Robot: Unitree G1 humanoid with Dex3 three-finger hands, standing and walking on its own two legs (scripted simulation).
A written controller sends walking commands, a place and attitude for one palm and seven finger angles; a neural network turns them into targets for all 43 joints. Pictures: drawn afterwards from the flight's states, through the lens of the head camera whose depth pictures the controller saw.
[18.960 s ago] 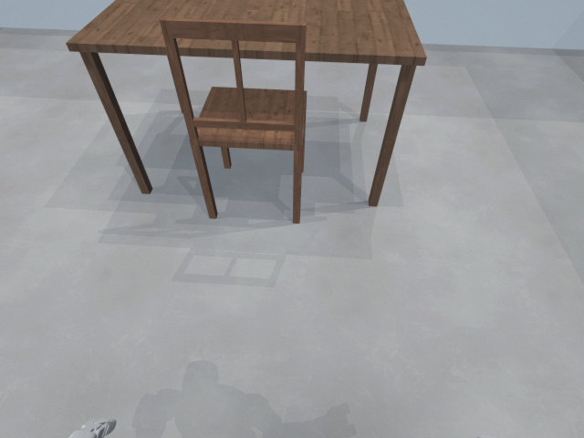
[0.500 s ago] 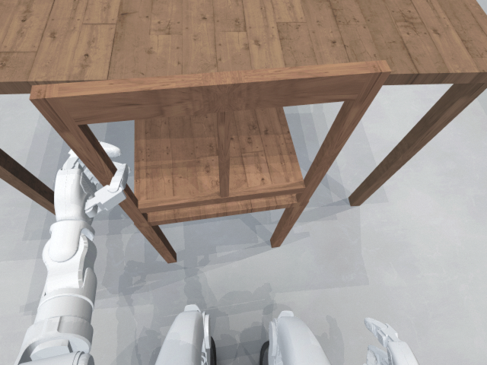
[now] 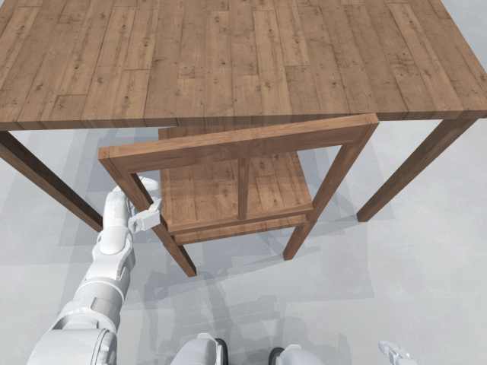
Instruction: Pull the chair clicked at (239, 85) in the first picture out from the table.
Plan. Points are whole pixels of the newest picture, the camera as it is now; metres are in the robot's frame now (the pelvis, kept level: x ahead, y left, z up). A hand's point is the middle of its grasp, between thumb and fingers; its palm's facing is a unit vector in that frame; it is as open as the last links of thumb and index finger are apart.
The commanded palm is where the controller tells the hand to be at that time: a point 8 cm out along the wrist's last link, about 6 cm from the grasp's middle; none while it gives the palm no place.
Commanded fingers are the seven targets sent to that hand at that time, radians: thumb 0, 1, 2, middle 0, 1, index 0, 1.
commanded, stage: step backward, pulling the chair out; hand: left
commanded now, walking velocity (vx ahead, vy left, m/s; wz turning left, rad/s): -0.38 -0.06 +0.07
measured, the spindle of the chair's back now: (242, 191) +0.43 +0.01 -0.08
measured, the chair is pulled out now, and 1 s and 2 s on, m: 0.04 0.10 0.21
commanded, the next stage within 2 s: none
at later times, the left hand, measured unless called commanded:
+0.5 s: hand (171, 247) +0.30 +0.14 -0.06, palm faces +0.11 -0.98 -0.19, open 5.7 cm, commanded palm +0.28 +0.18 -0.06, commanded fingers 0.00 0.90 0.90 -0.50 -1.45 -0.50 -1.45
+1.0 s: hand (173, 258) +0.29 +0.13 -0.06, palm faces +0.06 -0.98 -0.20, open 5.7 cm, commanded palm +0.27 +0.18 -0.05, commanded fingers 0.00 0.90 0.90 -0.50 -1.45 -0.50 -1.45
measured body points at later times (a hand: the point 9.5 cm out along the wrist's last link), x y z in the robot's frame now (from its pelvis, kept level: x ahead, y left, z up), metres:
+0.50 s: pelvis -0.05 -0.01 +0.01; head +0.06 -0.04 +0.44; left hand +0.29 +0.19 -0.05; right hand +0.04 -0.28 -0.13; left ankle +0.03 +0.09 -0.72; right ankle +0.00 -0.12 -0.72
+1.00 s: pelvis -0.07 -0.01 +0.01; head +0.04 -0.02 +0.44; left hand +0.28 +0.18 -0.05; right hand +0.04 -0.28 -0.13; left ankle -0.02 +0.10 -0.72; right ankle +0.00 -0.12 -0.72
